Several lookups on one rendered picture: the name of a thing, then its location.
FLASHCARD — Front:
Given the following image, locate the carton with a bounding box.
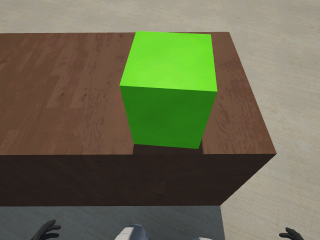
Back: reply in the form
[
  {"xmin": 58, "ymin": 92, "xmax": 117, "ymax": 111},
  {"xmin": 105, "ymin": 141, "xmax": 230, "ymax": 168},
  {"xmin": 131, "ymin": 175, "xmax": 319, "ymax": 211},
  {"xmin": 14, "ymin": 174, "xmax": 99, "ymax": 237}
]
[{"xmin": 119, "ymin": 31, "xmax": 218, "ymax": 149}]

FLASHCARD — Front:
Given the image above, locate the robot right hand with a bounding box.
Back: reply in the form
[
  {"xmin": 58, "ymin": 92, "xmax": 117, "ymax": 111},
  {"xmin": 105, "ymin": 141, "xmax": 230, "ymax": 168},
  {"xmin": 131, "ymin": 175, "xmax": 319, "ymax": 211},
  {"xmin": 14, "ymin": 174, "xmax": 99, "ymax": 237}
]
[{"xmin": 279, "ymin": 227, "xmax": 304, "ymax": 240}]

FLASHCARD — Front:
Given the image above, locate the robot left hand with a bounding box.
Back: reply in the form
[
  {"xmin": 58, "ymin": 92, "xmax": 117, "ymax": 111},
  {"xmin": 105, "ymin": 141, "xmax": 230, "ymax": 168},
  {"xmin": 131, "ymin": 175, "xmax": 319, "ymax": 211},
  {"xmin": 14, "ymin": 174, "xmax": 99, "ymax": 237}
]
[{"xmin": 31, "ymin": 219, "xmax": 61, "ymax": 240}]

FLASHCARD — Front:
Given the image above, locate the pedestal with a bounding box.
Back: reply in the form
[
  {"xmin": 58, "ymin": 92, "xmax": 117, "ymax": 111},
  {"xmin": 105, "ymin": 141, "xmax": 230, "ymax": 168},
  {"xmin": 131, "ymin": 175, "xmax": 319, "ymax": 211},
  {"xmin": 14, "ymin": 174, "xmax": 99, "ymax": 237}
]
[{"xmin": 0, "ymin": 32, "xmax": 277, "ymax": 207}]

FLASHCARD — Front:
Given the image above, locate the robot left thigh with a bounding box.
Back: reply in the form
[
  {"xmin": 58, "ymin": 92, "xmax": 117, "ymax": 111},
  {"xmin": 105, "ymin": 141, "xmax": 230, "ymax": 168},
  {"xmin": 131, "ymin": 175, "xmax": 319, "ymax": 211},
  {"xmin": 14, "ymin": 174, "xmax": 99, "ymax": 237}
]
[{"xmin": 115, "ymin": 225, "xmax": 149, "ymax": 240}]

